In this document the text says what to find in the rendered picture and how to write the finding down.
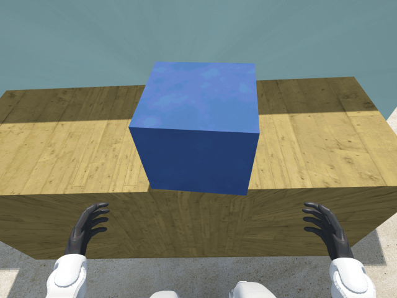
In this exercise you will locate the robot right forearm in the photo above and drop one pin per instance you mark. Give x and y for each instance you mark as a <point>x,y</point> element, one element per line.
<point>349,279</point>

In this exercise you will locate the robot right hand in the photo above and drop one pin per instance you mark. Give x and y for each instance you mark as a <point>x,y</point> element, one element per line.
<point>331,231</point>

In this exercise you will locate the robot left hand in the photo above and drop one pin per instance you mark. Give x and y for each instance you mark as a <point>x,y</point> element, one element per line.
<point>82,231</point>

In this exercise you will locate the right robot thigh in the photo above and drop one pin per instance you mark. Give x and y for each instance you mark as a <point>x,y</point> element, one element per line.
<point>250,290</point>

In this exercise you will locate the robot left forearm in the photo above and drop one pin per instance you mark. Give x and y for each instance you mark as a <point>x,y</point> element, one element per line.
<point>68,280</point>

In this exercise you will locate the pedestal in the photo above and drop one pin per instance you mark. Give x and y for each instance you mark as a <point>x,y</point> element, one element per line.
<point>321,140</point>

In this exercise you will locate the carton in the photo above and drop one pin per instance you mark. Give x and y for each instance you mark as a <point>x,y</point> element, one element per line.
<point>196,126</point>

